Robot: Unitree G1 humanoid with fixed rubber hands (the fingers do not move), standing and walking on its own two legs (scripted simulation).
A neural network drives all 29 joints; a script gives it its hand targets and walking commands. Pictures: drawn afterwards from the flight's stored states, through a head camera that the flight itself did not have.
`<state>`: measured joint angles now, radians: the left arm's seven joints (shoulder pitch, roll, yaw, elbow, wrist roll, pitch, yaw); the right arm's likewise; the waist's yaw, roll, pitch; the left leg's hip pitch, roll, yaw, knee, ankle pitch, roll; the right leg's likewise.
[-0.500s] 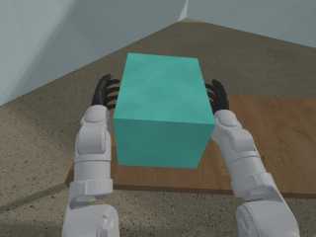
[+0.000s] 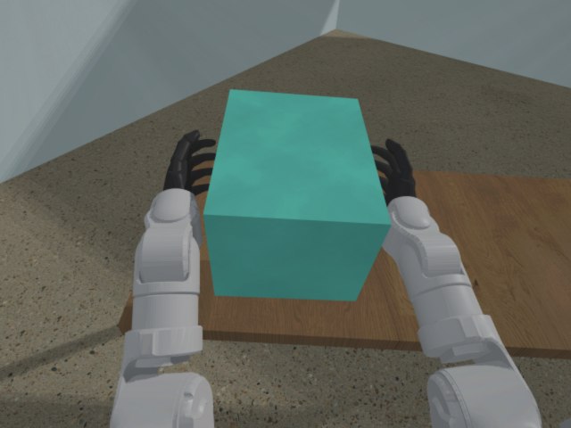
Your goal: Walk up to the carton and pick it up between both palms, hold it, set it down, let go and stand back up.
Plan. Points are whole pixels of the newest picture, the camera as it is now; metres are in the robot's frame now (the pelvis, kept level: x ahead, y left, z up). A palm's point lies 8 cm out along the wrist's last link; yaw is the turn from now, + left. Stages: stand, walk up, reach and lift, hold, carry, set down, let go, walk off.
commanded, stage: hold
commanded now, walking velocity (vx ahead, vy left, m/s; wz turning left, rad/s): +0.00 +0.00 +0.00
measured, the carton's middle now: (290, 191) +0.40 +0.00 +0.15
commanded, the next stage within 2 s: none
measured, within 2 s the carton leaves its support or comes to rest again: neither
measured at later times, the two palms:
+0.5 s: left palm (183, 191) +0.36 +0.14 +0.18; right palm (400, 198) +0.36 -0.15 +0.17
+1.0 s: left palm (184, 188) +0.36 +0.14 +0.18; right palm (400, 197) +0.36 -0.15 +0.17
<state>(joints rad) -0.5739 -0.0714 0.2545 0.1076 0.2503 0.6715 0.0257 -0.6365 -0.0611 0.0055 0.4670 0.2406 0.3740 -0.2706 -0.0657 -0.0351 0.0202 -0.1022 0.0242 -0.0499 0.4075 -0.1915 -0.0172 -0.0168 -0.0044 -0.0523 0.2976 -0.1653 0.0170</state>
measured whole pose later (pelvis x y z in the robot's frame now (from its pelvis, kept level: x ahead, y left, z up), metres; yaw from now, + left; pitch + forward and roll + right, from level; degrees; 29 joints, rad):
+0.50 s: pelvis +0.00 +0.00 +0.00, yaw +0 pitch -7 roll -1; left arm -0.60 -0.07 0.28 0.16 0.26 0.69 0.03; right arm -0.67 -0.06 0.00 0.53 0.23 0.39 -0.26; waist -0.06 -0.03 0.01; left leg -0.09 0.03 -0.04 0.40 -0.18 -0.02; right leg -0.02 0.00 -0.05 0.31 -0.17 0.01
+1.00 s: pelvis +0.00 +0.00 +0.00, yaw +0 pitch -6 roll -2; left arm -0.58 -0.07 0.25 0.11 0.24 0.68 0.03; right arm -0.64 -0.07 0.02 0.47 0.25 0.37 -0.28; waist -0.07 -0.03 0.01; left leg -0.11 0.03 -0.05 0.41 -0.20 -0.02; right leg -0.02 0.00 -0.05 0.31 -0.17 0.01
